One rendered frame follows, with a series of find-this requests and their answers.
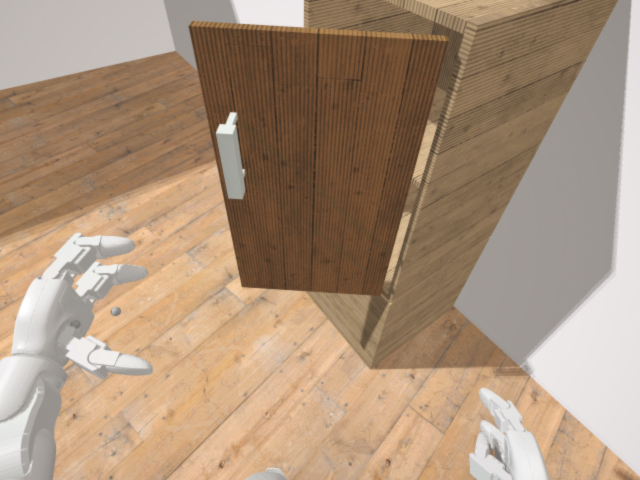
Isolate left robot shin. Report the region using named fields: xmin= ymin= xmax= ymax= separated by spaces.
xmin=265 ymin=468 xmax=285 ymax=477

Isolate handle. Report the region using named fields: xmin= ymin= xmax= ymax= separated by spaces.
xmin=216 ymin=112 xmax=245 ymax=199

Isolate robot left hand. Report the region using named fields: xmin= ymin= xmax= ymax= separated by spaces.
xmin=11 ymin=233 xmax=153 ymax=379

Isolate cupboard door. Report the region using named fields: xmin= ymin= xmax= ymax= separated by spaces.
xmin=189 ymin=21 xmax=449 ymax=296

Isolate robot right hand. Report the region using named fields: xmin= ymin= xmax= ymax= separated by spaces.
xmin=469 ymin=388 xmax=550 ymax=480

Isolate left robot forearm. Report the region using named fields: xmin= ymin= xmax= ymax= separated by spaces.
xmin=0 ymin=354 xmax=68 ymax=480

